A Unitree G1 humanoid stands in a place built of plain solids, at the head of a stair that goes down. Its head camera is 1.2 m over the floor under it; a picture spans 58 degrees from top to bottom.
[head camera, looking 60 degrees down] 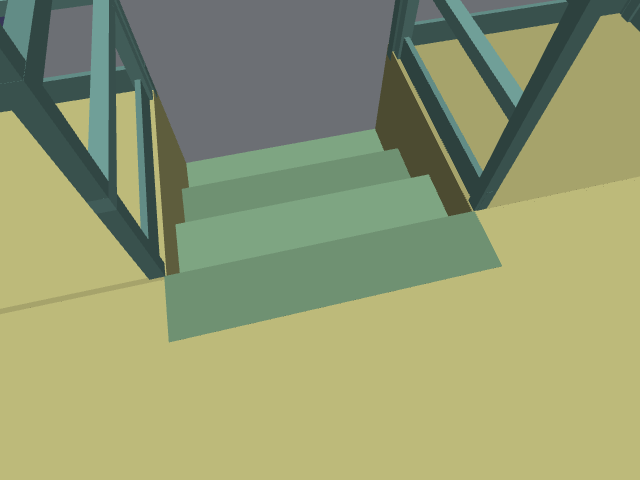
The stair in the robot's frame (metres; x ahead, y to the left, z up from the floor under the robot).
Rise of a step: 0.17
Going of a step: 0.30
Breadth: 1.02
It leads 14 degrees to the left of straight ahead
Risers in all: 4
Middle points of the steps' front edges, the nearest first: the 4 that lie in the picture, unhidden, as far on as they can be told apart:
0.69 -0.02 0.00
0.98 0.05 -0.17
1.27 0.12 -0.34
1.56 0.19 -0.51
